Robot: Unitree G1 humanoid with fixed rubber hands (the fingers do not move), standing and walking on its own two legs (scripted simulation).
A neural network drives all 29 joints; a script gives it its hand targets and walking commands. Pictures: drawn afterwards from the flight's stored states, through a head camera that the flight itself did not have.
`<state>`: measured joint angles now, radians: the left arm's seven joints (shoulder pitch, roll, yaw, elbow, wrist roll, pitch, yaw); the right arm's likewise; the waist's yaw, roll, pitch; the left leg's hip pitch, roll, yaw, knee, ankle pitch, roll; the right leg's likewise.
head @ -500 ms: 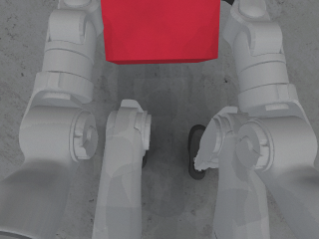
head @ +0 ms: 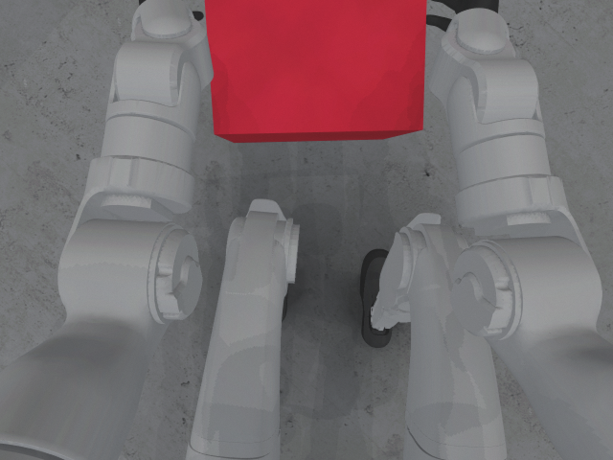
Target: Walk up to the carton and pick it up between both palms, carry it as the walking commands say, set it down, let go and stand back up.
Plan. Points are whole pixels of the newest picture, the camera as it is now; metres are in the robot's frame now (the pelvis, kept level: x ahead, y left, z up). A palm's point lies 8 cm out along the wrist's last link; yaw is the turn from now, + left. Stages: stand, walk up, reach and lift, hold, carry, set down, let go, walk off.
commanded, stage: reach and lift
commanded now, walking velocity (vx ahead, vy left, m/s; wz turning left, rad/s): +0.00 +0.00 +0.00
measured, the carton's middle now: (311, 12) +0.59 +0.06 -0.15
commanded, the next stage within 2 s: none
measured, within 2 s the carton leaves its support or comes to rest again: neither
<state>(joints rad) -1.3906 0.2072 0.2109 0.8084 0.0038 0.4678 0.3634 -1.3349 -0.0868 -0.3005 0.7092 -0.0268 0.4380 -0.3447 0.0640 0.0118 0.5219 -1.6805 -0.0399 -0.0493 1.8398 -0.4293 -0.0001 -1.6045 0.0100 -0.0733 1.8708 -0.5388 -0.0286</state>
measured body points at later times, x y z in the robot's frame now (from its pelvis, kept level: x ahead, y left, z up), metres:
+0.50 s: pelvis +0.00 +0.00 +0.05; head +0.27 +0.02 +0.40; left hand +0.52 +0.19 +0.01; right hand +0.53 -0.10 +0.00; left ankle +0.18 +0.11 -0.45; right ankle +0.15 -0.11 -0.45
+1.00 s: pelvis +0.00 -0.01 +0.12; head +0.25 +0.02 +0.48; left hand +0.50 +0.19 +0.09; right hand +0.52 -0.10 +0.07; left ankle +0.18 +0.11 -0.45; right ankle +0.15 -0.11 -0.45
